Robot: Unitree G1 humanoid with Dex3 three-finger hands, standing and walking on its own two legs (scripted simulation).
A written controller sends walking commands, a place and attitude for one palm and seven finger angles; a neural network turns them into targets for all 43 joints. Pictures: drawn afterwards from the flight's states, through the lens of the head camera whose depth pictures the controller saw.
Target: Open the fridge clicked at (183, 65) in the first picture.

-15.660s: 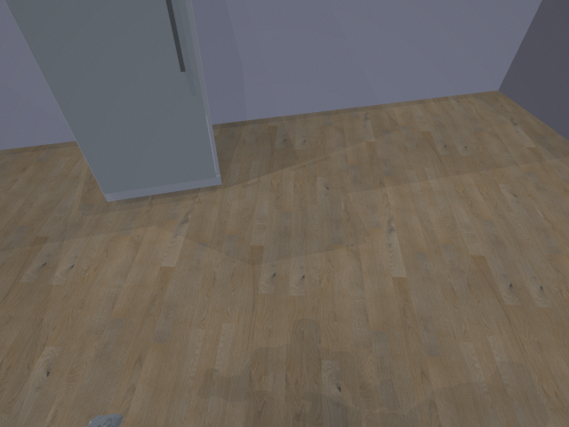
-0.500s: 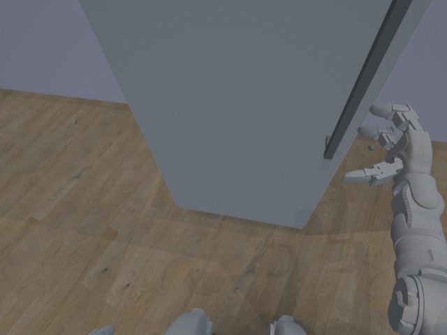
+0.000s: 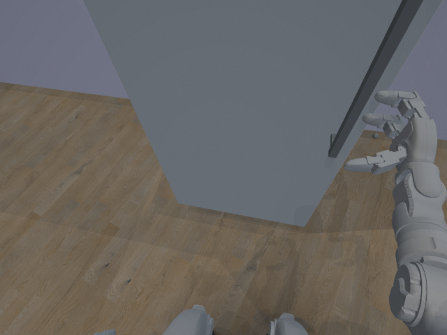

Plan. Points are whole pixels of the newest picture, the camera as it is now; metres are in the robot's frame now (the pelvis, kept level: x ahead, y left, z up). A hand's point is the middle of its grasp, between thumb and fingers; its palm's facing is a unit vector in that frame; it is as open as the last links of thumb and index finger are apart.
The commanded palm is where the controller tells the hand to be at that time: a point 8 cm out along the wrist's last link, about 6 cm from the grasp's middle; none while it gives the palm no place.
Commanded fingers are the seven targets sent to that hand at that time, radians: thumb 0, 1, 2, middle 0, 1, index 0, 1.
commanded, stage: feel for the door with the fingertips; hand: right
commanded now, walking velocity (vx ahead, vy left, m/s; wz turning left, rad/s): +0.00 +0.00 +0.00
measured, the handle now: (364, 83) +0.52 -0.16 +0.14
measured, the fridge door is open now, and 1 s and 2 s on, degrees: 0 0 0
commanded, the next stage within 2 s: slide the fingers in behind the handle in 0.08 s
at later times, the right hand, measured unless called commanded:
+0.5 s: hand (373, 135) +0.47 -0.19 +0.07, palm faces +0.07 +1.00 +0.00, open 13.8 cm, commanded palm +0.44 -0.24 +0.08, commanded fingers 0.00 0.50 -0.30 0.30 1.20 0.30 1.20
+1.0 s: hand (355, 134) +0.48 -0.16 +0.07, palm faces +0.04 +1.00 +0.00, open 14.0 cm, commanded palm +0.44 -0.21 +0.08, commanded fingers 0.00 0.50 -0.30 0.30 1.20 0.30 1.20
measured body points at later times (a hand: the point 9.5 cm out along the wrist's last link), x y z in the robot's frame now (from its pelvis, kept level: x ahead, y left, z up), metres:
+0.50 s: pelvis +0.00 +0.00 +0.00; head +0.10 -0.02 +0.44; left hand +0.03 +0.26 -0.11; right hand +0.46 -0.25 +0.07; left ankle +0.00 +0.12 -0.68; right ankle +0.02 -0.11 -0.68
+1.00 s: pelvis +0.01 -0.01 +0.00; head +0.10 -0.02 +0.44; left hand +0.05 +0.25 -0.12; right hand +0.47 -0.22 +0.07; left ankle +0.00 +0.12 -0.68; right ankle +0.02 -0.11 -0.68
